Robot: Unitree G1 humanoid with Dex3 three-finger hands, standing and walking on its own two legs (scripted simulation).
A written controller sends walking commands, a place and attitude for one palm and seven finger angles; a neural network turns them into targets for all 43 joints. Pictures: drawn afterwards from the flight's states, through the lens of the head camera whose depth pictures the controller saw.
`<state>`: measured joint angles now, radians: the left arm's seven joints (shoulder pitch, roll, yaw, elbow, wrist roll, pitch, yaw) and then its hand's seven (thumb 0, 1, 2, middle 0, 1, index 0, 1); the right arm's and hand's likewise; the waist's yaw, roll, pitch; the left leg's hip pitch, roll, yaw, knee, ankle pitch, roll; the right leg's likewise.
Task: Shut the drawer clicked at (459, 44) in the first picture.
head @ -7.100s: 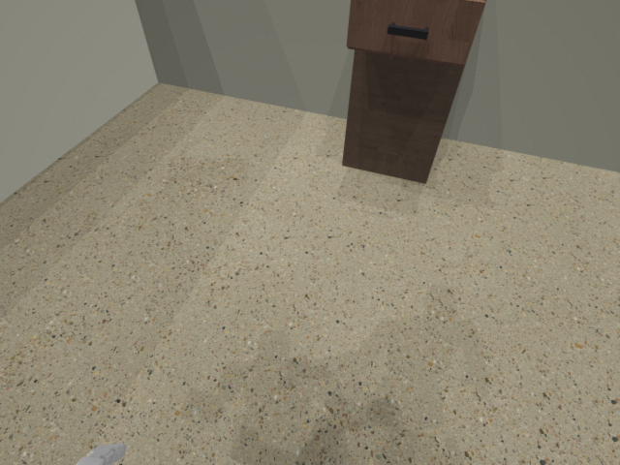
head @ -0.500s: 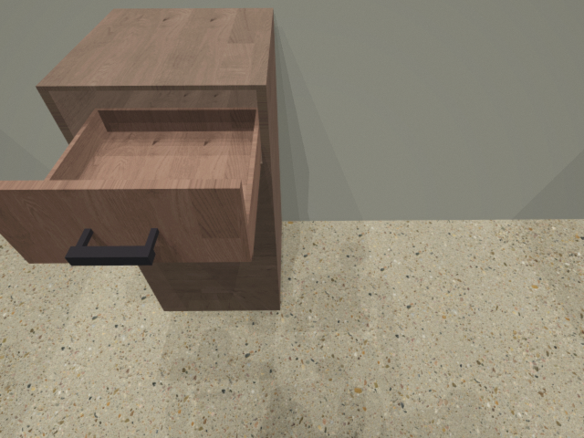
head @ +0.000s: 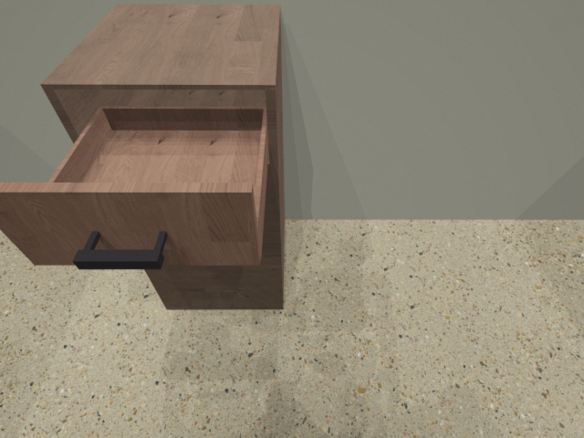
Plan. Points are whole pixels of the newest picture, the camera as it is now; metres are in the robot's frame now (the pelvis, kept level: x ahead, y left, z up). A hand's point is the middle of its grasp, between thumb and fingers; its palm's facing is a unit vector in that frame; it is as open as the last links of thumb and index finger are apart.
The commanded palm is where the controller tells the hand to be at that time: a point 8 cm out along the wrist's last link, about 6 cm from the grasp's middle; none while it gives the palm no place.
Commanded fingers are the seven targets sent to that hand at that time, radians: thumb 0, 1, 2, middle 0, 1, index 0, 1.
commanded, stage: shuffle to correct the standing spot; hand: left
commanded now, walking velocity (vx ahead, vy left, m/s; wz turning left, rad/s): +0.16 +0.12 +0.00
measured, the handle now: (124, 248) +0.36 +0.28 +0.04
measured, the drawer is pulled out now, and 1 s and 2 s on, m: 0.29 0.29 0.29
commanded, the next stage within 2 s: come to a stop and stand still in 0.22 s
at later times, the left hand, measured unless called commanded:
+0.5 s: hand out of the picture +0.08 +0.19 -0.18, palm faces +0.04 -0.97 -0.23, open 7.3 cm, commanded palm none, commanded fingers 0.00 0.90 0.90 -0.20 -0.30 -0.20 -0.30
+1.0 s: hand out of the picture +0.07 +0.17 -0.17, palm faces +0.02 -0.97 -0.22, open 7.2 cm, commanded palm none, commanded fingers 0.00 0.90 0.90 -0.20 -0.30 -0.20 -0.30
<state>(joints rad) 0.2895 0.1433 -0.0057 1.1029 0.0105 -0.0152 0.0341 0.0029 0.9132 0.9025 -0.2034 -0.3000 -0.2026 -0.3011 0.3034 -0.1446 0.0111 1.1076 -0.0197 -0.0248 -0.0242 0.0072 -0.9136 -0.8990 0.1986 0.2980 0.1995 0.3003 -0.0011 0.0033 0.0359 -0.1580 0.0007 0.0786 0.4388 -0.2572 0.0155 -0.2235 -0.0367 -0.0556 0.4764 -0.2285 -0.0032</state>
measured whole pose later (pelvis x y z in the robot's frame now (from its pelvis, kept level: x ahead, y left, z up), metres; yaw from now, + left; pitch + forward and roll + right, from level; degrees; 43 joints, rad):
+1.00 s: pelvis +0.02 -0.01 +0.00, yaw -1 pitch -2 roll +1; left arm 0.23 0.17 0.01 1.04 0.01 0.00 0.04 -0.01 0.93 0.90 -0.21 -0.30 -0.20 -0.30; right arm 0.25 -0.15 -0.01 1.09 -0.02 0.00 -0.04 0.01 -0.92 -0.90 0.20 0.30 0.20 0.30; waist 0.00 -0.01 0.04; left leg -0.09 0.01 0.10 0.44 -0.30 0.00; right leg -0.25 0.01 -0.10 0.48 -0.20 -0.07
